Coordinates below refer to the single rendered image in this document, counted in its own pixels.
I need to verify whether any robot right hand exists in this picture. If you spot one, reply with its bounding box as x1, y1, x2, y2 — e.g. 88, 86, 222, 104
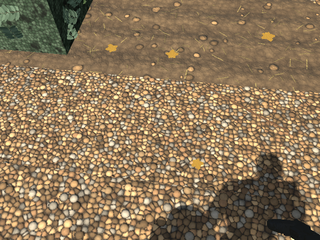
267, 219, 320, 240

